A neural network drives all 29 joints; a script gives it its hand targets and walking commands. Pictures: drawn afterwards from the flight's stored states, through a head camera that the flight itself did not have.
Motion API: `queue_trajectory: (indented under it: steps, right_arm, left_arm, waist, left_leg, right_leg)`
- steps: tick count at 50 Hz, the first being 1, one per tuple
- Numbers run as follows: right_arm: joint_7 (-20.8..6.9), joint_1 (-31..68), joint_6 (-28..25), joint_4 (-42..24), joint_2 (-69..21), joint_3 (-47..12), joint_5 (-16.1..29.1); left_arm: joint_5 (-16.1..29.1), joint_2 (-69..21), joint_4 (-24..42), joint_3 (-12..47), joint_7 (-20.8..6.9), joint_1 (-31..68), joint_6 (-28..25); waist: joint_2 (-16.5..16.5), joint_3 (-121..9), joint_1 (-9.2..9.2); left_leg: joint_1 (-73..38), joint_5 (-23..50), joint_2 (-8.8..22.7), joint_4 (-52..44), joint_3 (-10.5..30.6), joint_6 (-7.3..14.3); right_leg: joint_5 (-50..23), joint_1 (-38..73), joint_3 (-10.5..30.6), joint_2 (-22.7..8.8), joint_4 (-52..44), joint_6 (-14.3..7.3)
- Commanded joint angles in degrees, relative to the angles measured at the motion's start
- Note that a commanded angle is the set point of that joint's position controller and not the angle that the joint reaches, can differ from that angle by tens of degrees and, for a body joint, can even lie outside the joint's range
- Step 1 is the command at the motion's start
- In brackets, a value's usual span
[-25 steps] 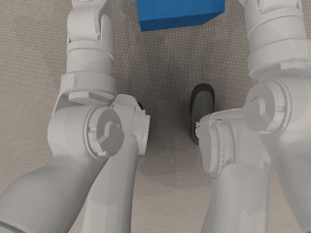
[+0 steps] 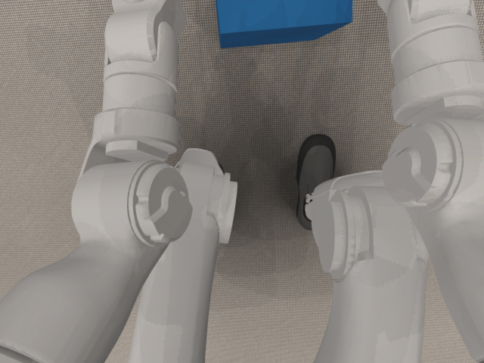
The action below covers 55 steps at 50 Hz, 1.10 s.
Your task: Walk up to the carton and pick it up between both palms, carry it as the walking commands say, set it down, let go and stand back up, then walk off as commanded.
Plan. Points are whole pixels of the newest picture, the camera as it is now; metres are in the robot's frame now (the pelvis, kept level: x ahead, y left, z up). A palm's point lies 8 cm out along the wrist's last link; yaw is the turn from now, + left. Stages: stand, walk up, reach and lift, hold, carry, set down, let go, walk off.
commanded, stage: set down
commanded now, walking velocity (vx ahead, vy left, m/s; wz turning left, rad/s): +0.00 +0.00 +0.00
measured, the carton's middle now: out of the picture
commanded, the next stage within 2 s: none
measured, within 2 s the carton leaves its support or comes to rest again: rests again in 1.10 s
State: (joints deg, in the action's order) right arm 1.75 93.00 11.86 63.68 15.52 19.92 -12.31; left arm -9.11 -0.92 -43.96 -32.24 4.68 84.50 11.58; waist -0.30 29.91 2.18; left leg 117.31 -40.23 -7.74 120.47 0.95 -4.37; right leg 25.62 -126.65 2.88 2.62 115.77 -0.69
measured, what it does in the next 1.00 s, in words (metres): stands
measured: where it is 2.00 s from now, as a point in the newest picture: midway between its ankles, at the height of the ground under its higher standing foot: (255, 206)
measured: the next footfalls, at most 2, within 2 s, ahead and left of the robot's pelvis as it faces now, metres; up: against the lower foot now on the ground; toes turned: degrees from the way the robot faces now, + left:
none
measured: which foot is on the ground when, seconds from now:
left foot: down 0.00-1.00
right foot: down 0.00-1.00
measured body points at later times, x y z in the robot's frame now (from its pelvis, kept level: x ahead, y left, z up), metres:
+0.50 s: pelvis +0.00 +0.00 +0.00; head +0.40 -0.02 +0.19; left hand +0.54 +0.12 -0.23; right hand +0.56 -0.14 -0.25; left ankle +0.09 +0.13 -0.38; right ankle +0.14 -0.11 -0.38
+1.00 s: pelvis +0.00 +0.00 -0.01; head +0.40 -0.02 +0.18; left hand +0.53 +0.12 -0.23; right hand +0.55 -0.13 -0.26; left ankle +0.09 +0.13 -0.38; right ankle +0.14 -0.11 -0.38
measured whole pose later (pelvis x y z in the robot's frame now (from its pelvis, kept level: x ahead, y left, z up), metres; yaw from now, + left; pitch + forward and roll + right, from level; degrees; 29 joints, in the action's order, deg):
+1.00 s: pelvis +0.00 +0.00 -0.01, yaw +1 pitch +37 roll +4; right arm -1.9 92.6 10.0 65.9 16.0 23.1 -14.9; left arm -9.7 0.8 -48.9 -32.2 2.9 84.9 9.7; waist -0.3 29.9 2.2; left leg 118.4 -40.4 -8.5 121.4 0.9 -4.4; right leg 26.3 -127.4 2.9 1.9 116.9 -0.7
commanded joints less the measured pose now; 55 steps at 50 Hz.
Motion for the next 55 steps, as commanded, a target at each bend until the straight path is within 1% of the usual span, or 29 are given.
queue_trajectory:
  steps: [1,4,5,6,8,9,11,12,14,15,20,22,23,24,25,26,28,29,32,36,43,44,46,49,50,52,53,54,55]
  right_arm:
    - [-11.4,20.5,-2.7,0.1,-36.8,-9.4,2.3]
    - [-11.2,19.7,-3.0,-0.1,-37.9,-10.1,2.6]
    - [-11.4,17.5,-2.8,0.5,-37.0,-8.2,1.4]
    - [-11.2,18.1,-2.7,1.6,-37.5,-9.2,1.4]
    - [-11.4,18.2,-3.2,-0.3,-36.2,-7.6,1.7]
    - [-11.7,17.5,-3.2,0.4,-36.7,-8.5,1.8]
    - [-11.5,17.4,-3.0,0.8,-34.3,-6.8,0.1]
    - [-11.8,19.3,-2.6,1.3,-36.2,-7.8,1.0]
    - [-11.5,17.0,-2.9,0.2,-34.7,-7.4,0.8]
    - [-11.9,18.0,-2.8,0.4,-36.5,-7.7,1.8]
    - [-11.7,15.5,-2.7,3.0,-34.3,-5.9,-0.6]
    - [-11.9,15.4,-2.7,2.4,-34.0,-5.5,-0.5]
    - [-12.2,15.5,-2.3,2.9,-34.0,-5.6,-0.8]
    - [-11.9,15.5,-2.5,2.3,-32.7,-5.3,-0.2]
    - [-11.9,16.9,-2.5,1.6,-33.4,-6.1,0.3]
    - [-11.7,16.6,-2.9,1.3,-32.2,-5.5,0.0]
    - [-11.6,18.0,-3.0,0.8,-32.7,-6.3,0.5]
    - [-11.3,17.4,-2.9,1.8,-30.5,-5.1,-0.2]
    - [-11.5,16.8,-2.9,2.3,-31.2,-5.1,0.1]
    - [-11.4,15.7,-3.4,1.9,-30.0,-3.6,-1.2]
    - [-10.9,17.7,-4.1,0.3,-28.5,-4.4,-1.0]
    - [-10.7,17.3,-4.0,1.7,-27.3,-4.2,-1.2]
    - [-10.6,17.1,-4.2,2.2,-25.9,-3.4,-1.3]
    - [-9.8,16.4,-4.6,1.0,-24.0,-3.7,-0.8]
    - [-9.7,18.2,-5.2,0.6,-22.0,-3.1,-0.6]
    - [-8.5,17.9,-5.3,0.9,-18.5,-2.7,0.0]
    - [-8.1,18.5,-5.2,2.5,-16.8,-2.7,0.1]
    - [-7.6,17.8,-5.9,1.2,-13.2,-1.2,-0.5]
    - [-7.3,17.8,-6.0,2.7,-11.7,-1.5,0.5]
  left_arm:
    - [-1.5,-32.8,-6.5,22.5,-12.3,26.2,0.8]
    - [-1.9,-31.7,-5.9,21.0,-12.2,25.1,0.1]
    - [-2.8,-32.0,-7.0,20.3,-12.5,24.8,0.4]
    - [-2.1,-32.5,-7.2,21.1,-12.6,24.2,0.5]
    - [-2.7,-31.6,-6.3,21.1,-12.3,24.0,0.1]
    - [-2.5,-32.1,-6.8,20.5,-12.3,23.4,0.2]
    - [-2.5,-32.0,-6.9,20.9,-12.6,23.6,0.5]
    - [-2.8,-30.4,-6.4,20.2,-12.3,24.2,0.2]
    - [-2.2,-30.4,-5.9,20.4,-12.5,24.6,0.1]
    - [-2.3,-30.4,-4.4,20.7,-12.1,24.8,-0.3]
    - [-2.9,-29.9,-7.0,19.6,-12.6,23.0,0.0]
    - [-2.8,-29.0,-6.9,19.2,-12.3,22.7,-0.4]
    - [-3.7,-28.1,-7.0,18.3,-12.2,21.7,-0.2]
    - [-2.8,-27.8,-7.7,19.2,-12.1,23.6,-0.1]
    - [-3.1,-27.2,-7.1,18.8,-12.0,23.0,-0.2]
    - [-2.5,-27.5,-6.4,19.4,-11.9,24.2,-0.5]
    - [-2.6,-27.2,-7.4,19.4,-11.6,23.0,-0.7]
    - [-2.2,-27.0,-7.8,19.7,-11.8,23.2,-0.6]
    - [-2.5,-26.5,-6.2,19.6,-11.5,24.4,-1.1]
    - [-2.6,-26.5,-6.5,19.5,-11.5,23.6,-1.2]
    - [-3.3,-24.4,-6.4,18.7,-10.7,24.4,-2.0]
    - [-2.5,-22.9,-7.4,18.4,-10.6,24.2,-2.2]
    - [-2.5,-22.7,-7.5,19.2,-10.6,24.2,-2.1]
    - [-3.0,-19.0,-7.0,16.9,-9.3,22.1,-3.1]
    - [-3.4,-18.6,-8.4,16.7,-9.2,22.5,-3.0]
    - [-2.8,-15.7,-7.1,17.0,-8.1,22.9,-3.5]
    - [-2.8,-12.3,-9.1,16.4,-7.5,21.9,-3.7]
    - [-2.9,-12.3,-8.0,16.5,-7.1,21.8,-3.9]
    - [-2.4,-9.8,-8.0,16.0,-6.6,21.2,-4.2]
  waist:
    - [-1.6,-48.0,-2.22]
    - [1.3,-47.7,-1.28]
    - [-1.3,-47.0,-2.53]
    - [1.5,-45.1,-3.30]
    - [-2.8,-47.1,-2.47]
    - [-2.1,-46.2,-1.91]
    - [-2.4,-45.5,-3.82]
    - [-1.5,-46.2,-1.28]
    - [-1.0,-45.7,-3.23]
    - [-1.3,-46.1,-1.68]
    - [-1.1,-43.5,-3.21]
    - [-1.6,-44.5,-2.79]
    - [0.5,-42.7,-2.31]
    - [-2.1,-44.2,-3.42]
    - [-0.8,-43.7,-1.46]
    - [-1.7,-44.2,-3.12]
    - [-1.5,-44.6,-1.82]
    - [-2.0,-43.1,-3.87]
    - [-2.2,-44.3,-2.68]
    - [-3.5,-43.7,-4.64]
    - [-3.8,-44.1,-3.14]
    - [-1.8,-43.8,-3.72]
    - [-3.2,-43.8,-4.59]
    - [-1.6,-45.0,-3.02]
    - [-4.9,-45.6,-2.54]
    - [-3.7,-46.5,-3.61]
    - [-2.5,-45.5,-2.81]
    - [-5.8,-46.9,-4.39]
    - [-4.0,-46.2,-3.66]
  left_leg:
    - [-2.6,15.7,-1.7,-6.4,-3.4,2.5]
    - [-2.0,17.3,-1.8,-6.2,-3.6,2.5]
    - [0.3,16.3,-1.5,-6.2,-4.5,2.1]
    - [1.4,15.2,-1.6,-6.5,-3.6,2.7]
    - [-3.8,17.2,-1.6,-6.8,-3.2,2.5]
    - [-0.9,17.6,-1.7,-6.6,-3.5,2.5]
    - [-2.2,16.8,-2.0,-6.6,-3.0,2.3]
    - [-1.9,16.4,-1.9,-6.2,-3.7,2.4]
    - [-1.2,16.1,-1.6,-5.9,-3.7,2.4]
    - [-0.9,16.1,-1.8,-6.8,-3.4,2.9]
    - [0.7,16.7,-1.7,-5.5,-3.9,2.0]
    - [-0.4,16.0,-1.8,-5.8,-3.8,2.2]
    - [1.7,15.9,-1.5,-6.4,-3.3,2.3]
    - [-1.1,14.4,-1.0,-5.9,-3.4,2.4]
    - [-1.5,14.8,-1.3,-6.0,-3.4,2.2]
    - [-1.3,15.1,-1.1,-5.6,-3.1,2.2]
    - [-0.3,16.2,-1.1,-5.6,-3.5,1.9]
    - [0.6,15.1,-1.2,-5.8,-3.6,1.5]
    - [0.1,15.6,-1.2,-6.0,-3.5,1.6]
    - [-1.6,16.5,-1.2,-6.0,-2.8,1.3]
    - [0.8,17.4,-0.7,-5.9,-3.3,1.1]
    - [0.9,16.8,-0.6,-5.8,-3.4,1.2]
    - [-0.5,17.2,-0.9,-6.1,-2.8,0.7]
    - [0.6,17.9,-0.9,-6.2,-3.3,0.8]
    - [-1.9,18.1,-0.5,-6.2,-3.0,0.4]
    - [-1.3,17.9,0.0,-6.1,-3.0,0.2]
    - [-1.6,17.9,0.0,-6.6,-2.5,0.3]
    - [-2.5,18.1,0.0,-5.8,-2.9,-0.1]
    - [-1.9,19.3,-0.2,-6.9,-2.4,0.1]
  right_leg:
    - [-11.9,36.3,-0.3,4.0,2.3,-2.1]
    - [-12.9,37.7,-0.3,4.0,1.8,-1.7]
    - [-13.4,37.6,0.0,4.0,1.5,-2.2]
    - [-12.2,37.3,-0.7,3.6,1.8,-1.9]
    - [-13.0,34.9,-0.5,4.1,2.2,-1.8]
    - [-13.1,35.2,-0.1,3.8,2.0,-2.1]
    - [-12.1,34.3,-0.7,3.9,2.0,-2.3]
    - [-12.2,34.9,0.0,4.0,1.9,-1.9]
    - [-12.0,35.0,-0.4,4.0,1.6,-2.1]
    - [-12.6,35.0,0.0,4.1,2.3,-2.2]
    - [-12.2,34.5,0.1,3.6,1.8,-2.1]
    - [-11.2,33.6,-0.1,3.9,2.1,-2.1]
    - [-11.4,33.7,-0.1,3.2,2.2,-2.1]
    - [-11.2,33.1,-0.1,3.6,2.6,-2.0]
    - [-10.6,33.3,-0.1,3.5,2.1,-1.8]
    - [-11.4,32.7,-0.1,3.5,2.5,-2.0]
    - [-12.4,34.4,0.4,3.2,2.3,-1.8]
    - [-12.0,34.5,0.1,3.3,2.2,-1.9]
    - [-12.1,33.7,0.2,3.2,2.8,-2.0]
    - [-12.8,32.5,-0.4,3.2,2.9,-1.9]
    - [-14.4,34.6,0.6,2.9,2.5,-1.9]
    - [-12.6,34.9,-0.1,2.6,2.8,-1.6]
    - [-13.3,33.7,-0.6,2.8,3.4,-1.5]
    - [-13.8,34.7,-0.5,2.7,3.3,-1.2]
    - [-13.4,34.1,-0.2,2.9,3.6,-1.2]
    - [-14.3,36.4,0.3,2.3,3.2,-1.4]
    - [-13.7,35.1,-0.5,2.1,4.2,-0.8]
    - [-14.0,34.3,-0.1,2.3,3.4,-1.1]
    - [-14.6,35.1,-0.7,1.9,3.9,-0.6]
